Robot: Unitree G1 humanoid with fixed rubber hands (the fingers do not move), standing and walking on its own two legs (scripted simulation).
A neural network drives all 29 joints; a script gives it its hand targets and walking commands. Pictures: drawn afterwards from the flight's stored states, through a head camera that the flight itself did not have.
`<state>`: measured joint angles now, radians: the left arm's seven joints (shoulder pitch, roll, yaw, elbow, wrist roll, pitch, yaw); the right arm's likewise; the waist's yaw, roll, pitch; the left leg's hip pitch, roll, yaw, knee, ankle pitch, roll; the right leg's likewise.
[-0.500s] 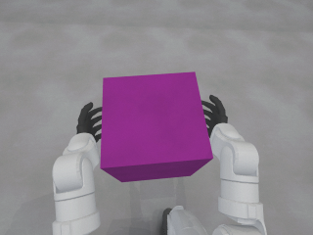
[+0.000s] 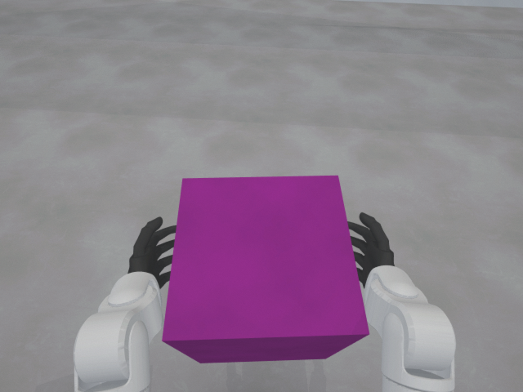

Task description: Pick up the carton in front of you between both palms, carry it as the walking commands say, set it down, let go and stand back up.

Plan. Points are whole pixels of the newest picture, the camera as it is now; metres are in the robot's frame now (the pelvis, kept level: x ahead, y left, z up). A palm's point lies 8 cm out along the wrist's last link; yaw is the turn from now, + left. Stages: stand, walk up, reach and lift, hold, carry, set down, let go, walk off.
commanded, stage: carry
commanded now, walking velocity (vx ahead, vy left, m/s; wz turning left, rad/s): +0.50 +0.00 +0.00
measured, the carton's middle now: (262, 278) +0.28 +0.00 +0.04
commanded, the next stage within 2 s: none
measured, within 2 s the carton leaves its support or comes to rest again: neither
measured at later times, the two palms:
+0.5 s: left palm (186, 137) +0.56 +0.14 +0.10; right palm (337, 136) +0.56 -0.16 +0.09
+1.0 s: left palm (190, 80) +0.77 +0.15 +0.10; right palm (315, 78) +0.77 -0.15 +0.11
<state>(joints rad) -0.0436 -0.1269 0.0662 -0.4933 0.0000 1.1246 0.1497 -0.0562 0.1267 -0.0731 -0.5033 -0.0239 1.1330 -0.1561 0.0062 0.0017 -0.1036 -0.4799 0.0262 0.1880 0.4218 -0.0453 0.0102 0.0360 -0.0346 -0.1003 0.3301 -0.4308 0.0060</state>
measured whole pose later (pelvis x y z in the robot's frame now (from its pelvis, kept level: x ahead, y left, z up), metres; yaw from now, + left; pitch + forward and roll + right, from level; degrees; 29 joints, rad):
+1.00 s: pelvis +0.53 +0.01 +0.01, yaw -1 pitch +4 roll +1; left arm 0.00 -0.13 0.05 -0.51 0.05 1.22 0.13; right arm -0.02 0.13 -0.05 -0.48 -0.04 1.21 -0.14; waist 0.00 -0.03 -0.16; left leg -0.32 0.04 0.18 0.49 -0.24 0.02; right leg -0.20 -0.08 -0.15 0.50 -0.38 0.02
